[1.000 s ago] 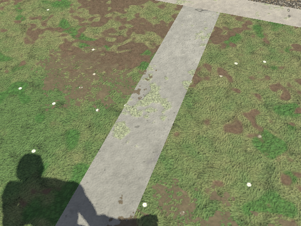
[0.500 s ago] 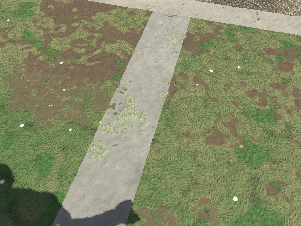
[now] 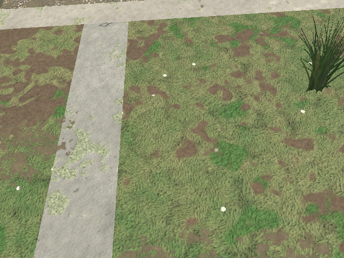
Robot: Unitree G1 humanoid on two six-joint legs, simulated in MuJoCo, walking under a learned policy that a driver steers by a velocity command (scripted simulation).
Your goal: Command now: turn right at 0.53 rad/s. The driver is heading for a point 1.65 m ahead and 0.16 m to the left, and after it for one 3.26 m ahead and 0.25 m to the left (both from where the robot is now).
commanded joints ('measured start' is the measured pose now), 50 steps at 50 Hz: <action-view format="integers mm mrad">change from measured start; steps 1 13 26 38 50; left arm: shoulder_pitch -15 23 233 217 153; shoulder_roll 177 98 158 167 82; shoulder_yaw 52 37 35 40 12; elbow -78 -47 34 46 21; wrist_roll -2 1 20 -21 -15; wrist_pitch -2 11 -79 -96 -104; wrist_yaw -2 0 -23 -27 -26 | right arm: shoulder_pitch -20 -25 -110 -129 117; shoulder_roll -90 -93 -127 -78 -108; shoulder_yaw -16 10 11 36 23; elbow -70 -78 -140 -136 -57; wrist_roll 6 -6 32 22 -20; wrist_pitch -28 -30 -76 -90 -102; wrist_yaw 13 21 38 95 69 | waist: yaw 9 15 81 42 -6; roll -163 126 -193 -136 103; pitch -119 -61 99 83 -35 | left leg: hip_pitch -3 295 -373 -35 310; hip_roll -10 251 67 61 245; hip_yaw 4 -148 54 119 -217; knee -85 -429 187 -183 -614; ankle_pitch -28 504 -207 243 57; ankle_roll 7 291 100 93 296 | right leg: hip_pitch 170 -181 356 213 -305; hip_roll -254 -12 -439 -323 -220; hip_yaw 319 25 454 41 -58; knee -98 595 -325 -349 661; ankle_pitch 254 -279 -391 13 -35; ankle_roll -172 148 -225 -122 29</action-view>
